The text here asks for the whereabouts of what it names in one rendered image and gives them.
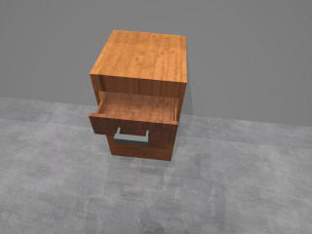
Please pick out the drawer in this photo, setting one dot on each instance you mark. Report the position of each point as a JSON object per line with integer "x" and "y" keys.
{"x": 136, "y": 114}

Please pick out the handle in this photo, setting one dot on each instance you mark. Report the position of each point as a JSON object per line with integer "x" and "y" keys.
{"x": 131, "y": 139}

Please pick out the cabinet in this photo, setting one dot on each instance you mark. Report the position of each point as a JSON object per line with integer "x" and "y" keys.
{"x": 145, "y": 64}

